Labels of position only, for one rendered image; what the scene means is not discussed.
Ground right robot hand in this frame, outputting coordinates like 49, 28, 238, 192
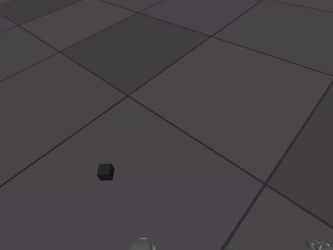
304, 239, 333, 250

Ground cube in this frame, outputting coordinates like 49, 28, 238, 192
97, 164, 114, 181

